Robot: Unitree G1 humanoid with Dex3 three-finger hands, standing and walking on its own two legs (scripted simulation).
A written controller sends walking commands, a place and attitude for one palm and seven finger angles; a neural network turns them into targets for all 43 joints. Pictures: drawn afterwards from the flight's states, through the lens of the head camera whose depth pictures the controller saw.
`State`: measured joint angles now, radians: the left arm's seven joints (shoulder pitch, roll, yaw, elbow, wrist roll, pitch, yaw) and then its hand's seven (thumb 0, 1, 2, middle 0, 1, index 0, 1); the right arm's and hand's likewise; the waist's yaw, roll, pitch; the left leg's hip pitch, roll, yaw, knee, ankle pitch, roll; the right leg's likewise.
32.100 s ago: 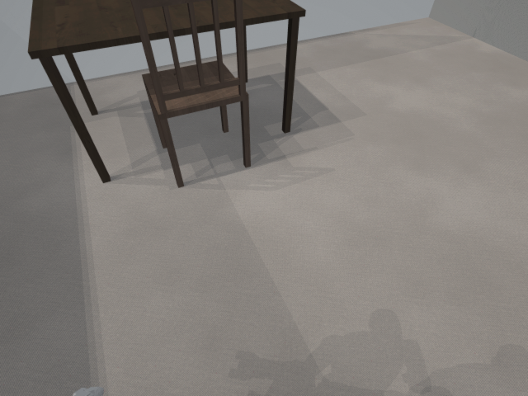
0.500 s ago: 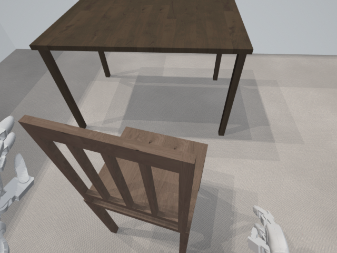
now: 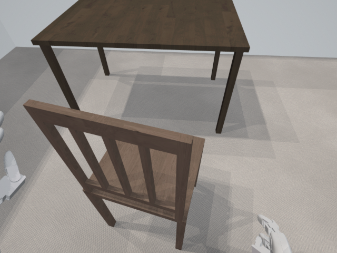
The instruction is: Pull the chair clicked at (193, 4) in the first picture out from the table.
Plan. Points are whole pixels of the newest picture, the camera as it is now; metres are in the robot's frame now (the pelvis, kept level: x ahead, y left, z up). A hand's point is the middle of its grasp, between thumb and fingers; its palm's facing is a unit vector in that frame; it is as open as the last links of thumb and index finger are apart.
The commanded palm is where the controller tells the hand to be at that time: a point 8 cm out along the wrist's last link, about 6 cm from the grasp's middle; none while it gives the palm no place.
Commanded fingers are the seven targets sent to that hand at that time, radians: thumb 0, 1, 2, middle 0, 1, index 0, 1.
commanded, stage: step back with the hand held close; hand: left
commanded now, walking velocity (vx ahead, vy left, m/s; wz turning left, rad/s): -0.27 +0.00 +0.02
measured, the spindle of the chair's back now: (120, 169) +0.35 +0.17 -0.05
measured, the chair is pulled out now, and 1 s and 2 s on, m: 0.58 0.58 0.58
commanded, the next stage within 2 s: stop stepping back and stand still in 1.16 s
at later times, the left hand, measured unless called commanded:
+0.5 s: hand (19, 183) +0.19 +0.26 +0.18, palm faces +0.50 -0.72 -0.47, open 7.4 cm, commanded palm +0.13 +0.29 +0.19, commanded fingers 0.00 0.90 0.90 -0.20 -0.30 -0.20 -0.30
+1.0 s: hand (10, 227) +0.12 +0.23 +0.18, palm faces +0.45 -0.79 -0.41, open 7.5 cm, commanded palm +0.05 +0.28 +0.19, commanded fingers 0.00 0.90 0.90 -0.20 -0.30 -0.20 -0.30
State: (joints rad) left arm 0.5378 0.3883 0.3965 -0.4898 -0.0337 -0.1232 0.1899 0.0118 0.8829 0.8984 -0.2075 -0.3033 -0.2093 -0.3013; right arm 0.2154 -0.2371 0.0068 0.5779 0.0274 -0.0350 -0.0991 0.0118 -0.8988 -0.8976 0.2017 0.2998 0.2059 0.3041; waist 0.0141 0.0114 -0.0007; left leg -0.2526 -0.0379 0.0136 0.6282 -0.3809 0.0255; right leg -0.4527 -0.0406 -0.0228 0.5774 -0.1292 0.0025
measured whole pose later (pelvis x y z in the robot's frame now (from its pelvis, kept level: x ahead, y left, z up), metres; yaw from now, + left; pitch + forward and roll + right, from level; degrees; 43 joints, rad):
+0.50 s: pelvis -0.01 -0.01 -0.02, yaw +0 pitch +0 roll +2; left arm 0.51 0.41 0.46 -0.54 -0.03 -0.15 0.19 0.01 0.88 0.90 -0.21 -0.30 -0.21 -0.30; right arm 0.20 -0.20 -0.01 0.59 0.01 -0.04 -0.08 0.01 -0.90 -0.90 0.20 0.30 0.21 0.30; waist 0.02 -0.02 0.01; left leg -0.32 -0.03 0.03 0.77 -0.44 0.01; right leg -0.54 -0.04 -0.01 0.73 -0.18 -0.01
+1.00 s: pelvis -0.08 -0.02 +0.01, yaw +2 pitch +1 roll +1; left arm 0.47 0.37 0.37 -0.54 -0.04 -0.15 0.16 0.01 0.89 0.90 -0.20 -0.30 -0.21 -0.30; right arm 0.13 -0.17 0.00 0.66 0.00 -0.09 -0.06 0.01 -0.90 -0.90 0.20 0.30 0.21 0.30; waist 0.03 -0.02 0.03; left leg -0.46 0.02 0.02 0.93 -0.48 -0.03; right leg -0.37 -0.04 -0.04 0.56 -0.21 -0.01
